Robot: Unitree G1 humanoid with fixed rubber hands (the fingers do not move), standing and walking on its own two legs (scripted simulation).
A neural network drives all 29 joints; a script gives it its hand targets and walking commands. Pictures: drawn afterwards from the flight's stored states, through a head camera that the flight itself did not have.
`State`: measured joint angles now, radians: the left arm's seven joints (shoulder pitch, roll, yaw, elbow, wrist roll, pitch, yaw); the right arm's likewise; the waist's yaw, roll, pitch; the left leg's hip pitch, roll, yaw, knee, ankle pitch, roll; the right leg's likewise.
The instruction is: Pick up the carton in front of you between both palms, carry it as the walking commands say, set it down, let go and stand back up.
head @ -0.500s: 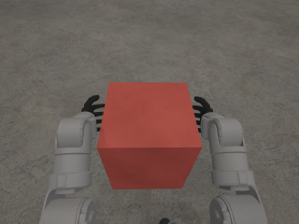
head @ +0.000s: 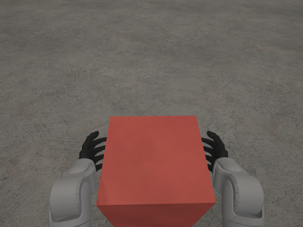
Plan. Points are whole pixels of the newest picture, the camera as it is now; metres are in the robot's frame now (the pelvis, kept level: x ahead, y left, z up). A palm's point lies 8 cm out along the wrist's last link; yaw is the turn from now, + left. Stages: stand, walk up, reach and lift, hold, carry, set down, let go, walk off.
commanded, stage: carry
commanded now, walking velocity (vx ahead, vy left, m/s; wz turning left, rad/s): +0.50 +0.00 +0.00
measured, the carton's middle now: (153, 175) +0.28 +0.00 +0.03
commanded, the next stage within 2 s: none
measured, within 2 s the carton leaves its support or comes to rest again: neither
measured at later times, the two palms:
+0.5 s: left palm (111, 91) +0.56 +0.14 +0.10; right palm (197, 91) +0.55 -0.16 +0.10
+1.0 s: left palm (111, 76) +0.66 +0.16 +0.09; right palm (187, 74) +0.67 -0.14 +0.09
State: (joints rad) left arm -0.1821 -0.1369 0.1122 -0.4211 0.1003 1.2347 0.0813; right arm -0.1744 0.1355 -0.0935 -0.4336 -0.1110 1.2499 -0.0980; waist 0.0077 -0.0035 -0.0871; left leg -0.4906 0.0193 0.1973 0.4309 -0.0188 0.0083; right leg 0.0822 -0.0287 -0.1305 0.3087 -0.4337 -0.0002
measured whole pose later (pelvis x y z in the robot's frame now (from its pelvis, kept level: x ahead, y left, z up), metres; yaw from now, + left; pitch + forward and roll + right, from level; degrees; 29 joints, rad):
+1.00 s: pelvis +0.40 +0.00 +0.00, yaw +2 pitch +4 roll -1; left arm -0.15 -0.13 0.11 -0.28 0.13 1.21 0.08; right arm -0.15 0.13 -0.10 -0.29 -0.13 1.23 -0.08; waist 0.00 0.01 -0.16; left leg -0.15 0.05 0.11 0.53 -0.43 -0.01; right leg -0.36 -0.05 -0.21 0.57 -0.27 -0.03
